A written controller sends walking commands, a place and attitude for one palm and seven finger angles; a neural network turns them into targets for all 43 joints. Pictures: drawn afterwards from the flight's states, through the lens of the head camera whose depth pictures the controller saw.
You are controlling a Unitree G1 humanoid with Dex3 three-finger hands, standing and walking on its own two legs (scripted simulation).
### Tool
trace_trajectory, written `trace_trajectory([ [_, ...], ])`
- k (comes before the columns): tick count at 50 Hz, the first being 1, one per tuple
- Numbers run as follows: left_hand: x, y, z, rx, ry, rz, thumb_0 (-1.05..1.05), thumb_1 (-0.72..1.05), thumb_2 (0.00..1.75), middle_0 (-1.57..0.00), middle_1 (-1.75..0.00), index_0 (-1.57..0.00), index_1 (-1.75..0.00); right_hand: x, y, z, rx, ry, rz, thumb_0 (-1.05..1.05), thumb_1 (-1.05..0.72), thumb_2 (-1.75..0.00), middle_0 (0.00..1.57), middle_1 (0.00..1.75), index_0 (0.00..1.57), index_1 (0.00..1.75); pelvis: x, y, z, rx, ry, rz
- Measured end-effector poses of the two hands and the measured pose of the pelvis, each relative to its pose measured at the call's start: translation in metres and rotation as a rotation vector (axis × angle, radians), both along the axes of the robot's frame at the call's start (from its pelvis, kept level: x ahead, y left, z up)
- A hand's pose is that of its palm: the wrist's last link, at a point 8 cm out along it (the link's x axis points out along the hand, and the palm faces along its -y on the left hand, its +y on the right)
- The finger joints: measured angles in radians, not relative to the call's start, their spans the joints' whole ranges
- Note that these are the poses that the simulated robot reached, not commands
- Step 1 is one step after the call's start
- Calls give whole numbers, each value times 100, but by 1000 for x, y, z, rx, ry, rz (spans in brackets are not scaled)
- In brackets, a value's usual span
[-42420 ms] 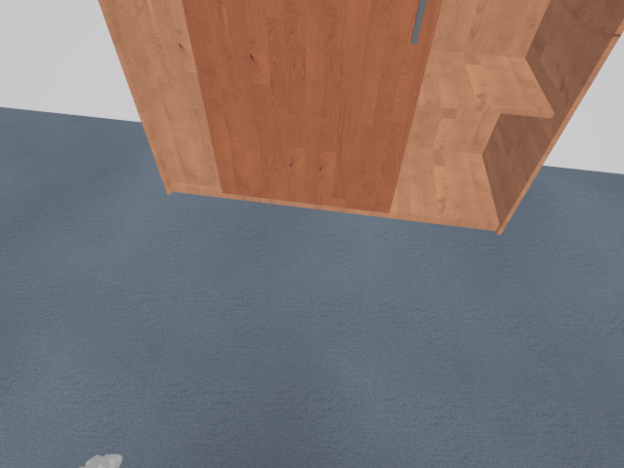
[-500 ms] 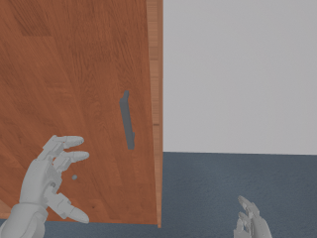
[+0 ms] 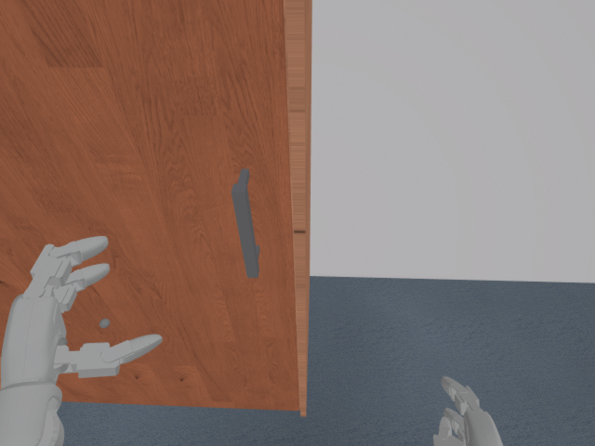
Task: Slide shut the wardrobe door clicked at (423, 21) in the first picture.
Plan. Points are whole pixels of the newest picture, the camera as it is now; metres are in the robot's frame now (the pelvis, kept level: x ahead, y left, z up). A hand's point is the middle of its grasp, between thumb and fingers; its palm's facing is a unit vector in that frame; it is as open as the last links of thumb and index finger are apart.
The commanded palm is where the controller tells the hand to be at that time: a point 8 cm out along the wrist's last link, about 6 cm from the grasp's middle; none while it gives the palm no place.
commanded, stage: draw the hand back to the body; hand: left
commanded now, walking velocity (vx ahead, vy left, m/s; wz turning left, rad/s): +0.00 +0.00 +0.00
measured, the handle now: (248, 226) +0.38 +0.12 +0.11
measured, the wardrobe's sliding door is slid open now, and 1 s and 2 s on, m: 0.00 0.00 0.00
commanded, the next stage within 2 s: step back with the hand held close in 0.74 s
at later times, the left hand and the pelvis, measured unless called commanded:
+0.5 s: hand (64, 306) +0.19 +0.27 +0.17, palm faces +0.47 -0.81 -0.35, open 7.8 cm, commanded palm +0.15 +0.30 +0.18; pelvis +0.01 +0.01 +0.00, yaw -1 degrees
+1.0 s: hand (53, 299) +0.19 +0.28 +0.18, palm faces +0.47 -0.79 -0.40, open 7.4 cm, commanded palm +0.14 +0.30 +0.18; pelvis -0.01 +0.00 +0.00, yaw -1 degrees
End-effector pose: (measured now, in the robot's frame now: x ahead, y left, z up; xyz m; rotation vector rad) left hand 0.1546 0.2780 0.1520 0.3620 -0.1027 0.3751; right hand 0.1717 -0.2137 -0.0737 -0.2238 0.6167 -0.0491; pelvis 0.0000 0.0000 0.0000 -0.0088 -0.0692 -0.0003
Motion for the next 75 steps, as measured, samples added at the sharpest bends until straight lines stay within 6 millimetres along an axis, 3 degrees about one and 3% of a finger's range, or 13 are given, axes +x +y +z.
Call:
trace_trajectory([
  [20, -1, 25, 28, 80, -74, 60, 0, 65, 78, -22, -44, -22, -44, 12, 0, 6, 3, 5, -23, 1, -90, -90, 20, 30, 20, 30, 8, 6, 3, 1, -15, -13],
  [28, -6, 26, 24, 58, -71, 80, 1, 83, 87, -21, -34, -21, -33, 12, 3, 6, 4, 17, -9, 1, -90, -90, 20, 30, 20, 30, 4, 5, 4, 1, -20, -8],
  [44, -10, 23, 25, 58, -69, 75, 1, 89, 90, -21, -30, -21, -30, 2, 0, 4, 1, 28, -20, 1, -90, -90, 20, 30, 20, 30, -2, 2, 4, -1, -29, -9],
  [50, -4, 33, 40, 148, -118, 66, 1, 89, 90, -21, -30, -21, -30, -5, -3, 4, -14, 64, -30, 1, -90, -90, 20, 30, 20, 30, -8, 5, 4, -15, 20, -17],
  [57, -4, 28, 22, 151, -29, -33, 1, 89, 90, -21, -30, -21, -30, -26, -10, 7, -46, 95, -114, 1, -90, -90, 20, 30, 20, 30, -19, 17, 2, -8, 58, -40],
  [70, -46, 51, 30, 220, -135, -12, 1, 89, 90, -22, -30, -22, -30, -68, 5, 5, -74, 87, -117, 1, -90, -90, 20, 30, 20, 30, -56, 28, -8, -12, 61, -28],
  [75, -64, 54, 23, 185, -159, 12, 1, 89, 90, -21, -30, -21, -30, -85, 12, -1, -66, 95, -100, 1, -90, -90, 21, 30, 20, 30, -69, 31, -11, -27, 66, -22],
])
